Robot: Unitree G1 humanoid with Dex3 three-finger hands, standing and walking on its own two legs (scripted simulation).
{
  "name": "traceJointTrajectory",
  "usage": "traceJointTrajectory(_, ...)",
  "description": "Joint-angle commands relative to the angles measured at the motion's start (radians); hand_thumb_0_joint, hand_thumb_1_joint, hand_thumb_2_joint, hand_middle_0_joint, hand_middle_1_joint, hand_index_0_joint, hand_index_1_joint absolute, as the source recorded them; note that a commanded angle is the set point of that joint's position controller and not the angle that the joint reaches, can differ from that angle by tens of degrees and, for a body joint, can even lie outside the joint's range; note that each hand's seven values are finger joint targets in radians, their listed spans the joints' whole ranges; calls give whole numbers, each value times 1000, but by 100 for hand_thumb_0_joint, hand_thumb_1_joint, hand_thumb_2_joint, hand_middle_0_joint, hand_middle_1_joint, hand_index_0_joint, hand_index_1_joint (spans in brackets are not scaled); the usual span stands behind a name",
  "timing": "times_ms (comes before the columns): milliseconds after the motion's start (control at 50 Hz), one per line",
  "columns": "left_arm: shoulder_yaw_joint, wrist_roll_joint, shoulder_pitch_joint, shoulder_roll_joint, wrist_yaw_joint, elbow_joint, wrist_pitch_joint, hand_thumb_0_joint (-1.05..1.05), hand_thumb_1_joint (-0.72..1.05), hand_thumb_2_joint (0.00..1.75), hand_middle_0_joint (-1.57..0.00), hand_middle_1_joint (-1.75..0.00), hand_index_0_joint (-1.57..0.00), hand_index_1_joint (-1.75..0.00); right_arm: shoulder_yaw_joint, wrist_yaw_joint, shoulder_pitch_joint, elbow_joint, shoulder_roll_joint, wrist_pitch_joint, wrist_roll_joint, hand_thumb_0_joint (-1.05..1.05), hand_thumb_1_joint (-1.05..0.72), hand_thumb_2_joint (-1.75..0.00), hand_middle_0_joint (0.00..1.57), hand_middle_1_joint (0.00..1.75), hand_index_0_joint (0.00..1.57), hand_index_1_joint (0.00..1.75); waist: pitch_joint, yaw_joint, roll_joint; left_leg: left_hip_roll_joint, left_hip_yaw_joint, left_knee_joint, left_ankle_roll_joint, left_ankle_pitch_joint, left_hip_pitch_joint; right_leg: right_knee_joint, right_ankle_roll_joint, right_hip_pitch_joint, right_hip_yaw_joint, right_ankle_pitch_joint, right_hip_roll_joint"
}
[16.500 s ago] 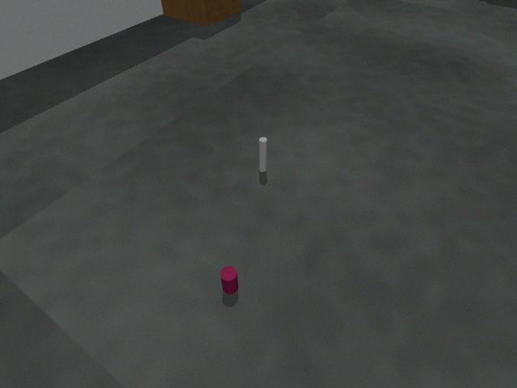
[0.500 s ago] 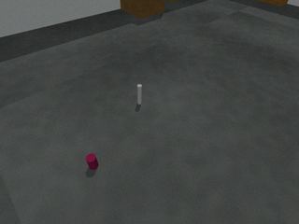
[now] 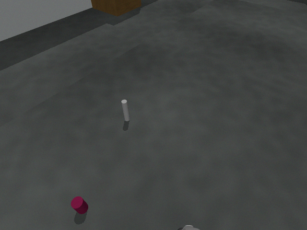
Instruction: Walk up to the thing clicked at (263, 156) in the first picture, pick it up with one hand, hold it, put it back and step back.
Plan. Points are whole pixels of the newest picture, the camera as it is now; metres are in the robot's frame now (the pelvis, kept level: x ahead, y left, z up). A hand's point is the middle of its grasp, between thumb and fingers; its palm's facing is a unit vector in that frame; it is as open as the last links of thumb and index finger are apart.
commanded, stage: walk up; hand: left
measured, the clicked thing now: (125, 110) +1.12 +0.19 -0.66
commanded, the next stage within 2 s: none
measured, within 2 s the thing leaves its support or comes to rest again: neither
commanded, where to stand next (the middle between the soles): +0.81 -0.03 m, yaw +3 degrees
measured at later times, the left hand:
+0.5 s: hand (73, 202) +0.27 +0.25 -0.15, palm faces +0.04 -0.94 -0.35, open 7.4 cm
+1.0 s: hand (94, 134) +0.51 +0.22 -0.13, palm faces -0.02 -0.90 -0.43, open 7.4 cm
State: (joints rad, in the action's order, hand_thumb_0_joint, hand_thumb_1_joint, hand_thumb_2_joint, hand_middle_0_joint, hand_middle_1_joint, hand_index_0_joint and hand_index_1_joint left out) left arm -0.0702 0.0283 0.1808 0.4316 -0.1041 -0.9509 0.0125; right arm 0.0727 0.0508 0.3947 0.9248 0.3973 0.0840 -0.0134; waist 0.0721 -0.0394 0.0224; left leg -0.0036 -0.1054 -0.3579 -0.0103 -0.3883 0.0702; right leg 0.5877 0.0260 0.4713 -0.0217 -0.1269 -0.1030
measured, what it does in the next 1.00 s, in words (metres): walks ahead: right foot, then left foot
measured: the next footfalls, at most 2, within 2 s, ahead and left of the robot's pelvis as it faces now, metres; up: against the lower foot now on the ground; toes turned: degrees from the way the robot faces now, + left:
right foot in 0.04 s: +0.19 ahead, -0.14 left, +0.00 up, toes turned -4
left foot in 0.50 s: +0.42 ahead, +0.10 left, +0.00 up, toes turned +7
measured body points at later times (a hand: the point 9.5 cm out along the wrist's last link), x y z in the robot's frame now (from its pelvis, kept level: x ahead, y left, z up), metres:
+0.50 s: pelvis +0.25 -0.03 -0.01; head +0.27 -0.01 +0.44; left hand +0.27 +0.30 -0.13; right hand +0.36 -0.34 -0.10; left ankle +0.38 +0.09 -0.73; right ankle +0.15 -0.13 -0.73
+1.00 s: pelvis +0.45 -0.07 -0.01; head +0.45 -0.10 +0.44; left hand +0.51 +0.27 -0.10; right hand +0.49 -0.40 -0.13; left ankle +0.38 +0.09 -0.72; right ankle +0.54 -0.19 -0.73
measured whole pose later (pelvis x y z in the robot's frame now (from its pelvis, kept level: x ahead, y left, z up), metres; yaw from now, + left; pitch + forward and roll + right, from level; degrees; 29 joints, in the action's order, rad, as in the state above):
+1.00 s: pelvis +0.45 -0.07 -0.01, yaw +1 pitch -3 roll +1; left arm -0.08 0.03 0.30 0.42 -0.07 -0.90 0.06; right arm 0.07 0.05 0.36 0.86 0.45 0.06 -0.01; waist 0.05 -0.01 -0.05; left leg -0.11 -0.08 -0.68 0.01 -0.45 -0.13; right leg 0.64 0.01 0.38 -0.07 -0.20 -0.06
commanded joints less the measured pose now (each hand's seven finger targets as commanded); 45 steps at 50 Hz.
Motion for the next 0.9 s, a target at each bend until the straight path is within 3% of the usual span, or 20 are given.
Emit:
traceJointTrajectory(0, -55, -10, 0, 165, 20, 92, 49, 0, 90, 90, -20, -30, -20, -30, 71, -37, -33, -107, 271, 11, 3, 0, -90, -90, 20, 30, 20, 30, -83, 63, -54, -199, 72, -183, 146, 645, -137, -72, 39, -282, -83, -39, 88)
traceJointTrajectory(20, -76, -7, 111, 209, 32, 67, 57, 0, 90, 90, -20, -30, -20, -30, 52, -36, -4, -115, 226, 10, 3, 0, -90, -90, 20, 30, 20, 30, -173, 112, 33, -144, 34, -396, 117, 602, -229, -92, 67, -492, -73, -70, 84)
traceJointTrajectory(40, -104, -1, 227, 277, 45, 55, 62, 0, 90, 90, -20, -30, -20, -30, 29, -35, 46, -129, 170, 11, 8, 0, -90, -90, 20, 30, 20, 30, -275, 154, 193, -80, 18, -659, 81, 343, -415, -139, 107, -700, 194, -215, -100)
traceJointTrajectory(60, -113, -15, 259, 342, 52, 62, 67, 0, 90, 90, -20, -30, -20, -30, 21, -37, 80, -132, 166, 9, 24, 0, -90, -90, 20, 30, 20, 30, -289, 154, 307, 61, 43, -816, 44, -98, -656, -259, 219, -833, 622, -155, -322)
traceJointTrajectory(80, -112, -34, 215, 336, 59, 75, 65, 0, 90, 90, -20, -30, -20, -30, 38, -51, 22, -113, 258, 5, 15, 0, -90, -90, 20, 30, 20, 30, -236, 159, 229, -13, 113, -890, 49, -142, -700, -256, 279, -765, 658, -77, -352)
traceJointTrajectory(100, -102, -47, 188, 297, 66, 86, 60, 0, 90, 90, -20, -30, -20, -30, 40, -53, -20, -100, 262, 10, 13, 0, -90, -90, 20, 30, 20, 30, -163, 153, 146, -32, 168, -923, 46, -100, -675, -254, 276, -640, 544, 78, -317)
traceJointTrajectory(140, -75, -46, 117, 237, 75, 109, 66, 0, 90, 90, -20, -30, -20, -30, 34, -42, -31, -89, 213, 7, 28, 0, -90, -90, 20, 30, 20, 30, -61, 95, 95, -44, 205, -873, 62, -14, -608, -235, 205, -449, 263, 287, -208)
traceJointTrajectory(180, -63, -40, 76, 207, 74, 120, 75, 0, 90, 90, -20, -30, -20, -30, 30, -28, -8, -90, 186, -7, 18, 0, -90, -90, 20, 30, 20, 30, -15, 55, 124, -52, 177, -775, 56, 54, -540, -260, 169, -312, 135, 314, -134)
traceJointTrajectory(280, -62, -23, 52, 214, 67, 175, 93, 0, 90, 90, -20, -30, -20, -30, 42, 4, -89, -122, 179, -19, 3, 0, -90, -90, 20, 30, 20, 30, 23, 50, 99, -83, 126, -523, 2, 163, -613, -349, 209, -298, 72, 104, -141)
traceJointTrajectory(400, -58, -17, 123, 223, 56, 174, 83, 0, 90, 90, -20, -30, -20, -30, 42, 18, -211, -155, 160, 5, -4, 0, -90, -90, 20, 30, 20, 30, -8, 103, 98, -70, 42, -213, 26, 308, -462, -269, 156, -334, 40, 107, -121)
traceJointTrajectory(460, -46, -16, 122, 223, 60, 193, 73, 0, 90, 90, -20, -30, -20, -30, 66, 6, -97, -118, 209, 13, -15, 0, -90, -90, 20, 30, 20, 30, -83, 24, -21, -34, 39, -165, 70, 234, -203, -66, 138, -233, 36, 123, -110)
traceJointTrajectory(480, -29, -20, 153, 180, 64, 196, 71, 0, 90, 90, -20, -30, -20, -30, 84, -3, 11, -91, 258, 20, -28, 0, -90, -90, 20, 30, 20, 30, -145, -33, -142, -56, 80, -134, 109, 152, -42, 158, 108, -149, -30, 132, -37)
traceJointTrajectory(500, -10, -31, 200, 111, 69, 204, 70, 0, 90, 90, -20, -30, -20, -30, 109, -15, 107, -88, 338, 22, -46, 0, -90, -90, 20, 30, 20, 30, -220, -62, -353, -261, 391, -74, 173, 43, 103, 432, 56, 32, -78, -109, 69)
traceJointTrajectory(520, -23, -40, 246, 143, 76, 190, 58, 0, 90, 90, -20, -30, -20, -30, 111, -23, 88, -124, 366, 23, -28, 0, -90, -90, 20, 30, 20, 30, -236, -46, -286, -439, 790, 79, 261, -111, 153, 560, 33, 184, 0, -422, 179)
traceJointTrajectory(540, -41, -30, 219, 235, 88, 167, 48, 0, 90, 90, -20, -30, -20, -30, 117, -22, 51, -128, 364, 17, 2, 0, -90, -90, 20, 30, 20, 30, -213, -46, -194, -467, 812, 87, 315, -127, 115, 628, 46, 183, 94, -422, 98)
traceJointTrajectory(600, -34, -30, 199, 207, 74, 139, 53, 0, 90, 90, -20, -30, -20, -30, 67, -35, -57, -154, 263, 18, 23, 0, -90, -90, 20, 30, 20, 30, -62, 10, -94, -317, 393, 87, 184, 218, -146, 568, 29, 90, 157, -252, 48)
traceJointTrajectory(640, -34, -34, 256, 189, 63, 115, 43, 0, 90, 90, -20, -30, -20, -30, 57, -30, -89, -149, 247, 26, 26, 0, -90, -90, 20, 30, 20, 30, -34, 47, -148, -269, 262, 108, 172, 243, -251, 506, 9, 14, 106, -210, 36)
traceJointTrajectory(740, -35, -18, 184, 173, 35, 136, 37, 0, 90, 90, -20, -30, -20, -30, 65, -21, -105, -177, 270, 31, 10, 0, -90, -90, 20, 30, 20, 30, 25, 29, -182, -264, 186, 161, 235, 68, -271, 262, -39, 52, 35, -139, -13)
traceJointTrajectory(820, -46, -13, 99, 163, 21, 149, 51, 0, 90, 90, -20, -30, -20, -30, 68, -11, -96, -172, 284, 26, 4, 0, -90, -90, 20, 30, 20, 30, 42, 13, -193, -234, 148, 136, 217, 0, -317, 75, -27, -40, -6, -51, -4)
traceJointTrajectory(880, -54, -11, 129, 171, 25, 120, 60, 0, 90, 90, -20, -30, -20, -30, 67, -9, -118, -184, 285, 15, 13, 0, -90, -90, 20, 30, 20, 30, 12, 44, -155, -256, 164, 64, 203, -30, -372, 30, -10, -173, -31, -32, 20)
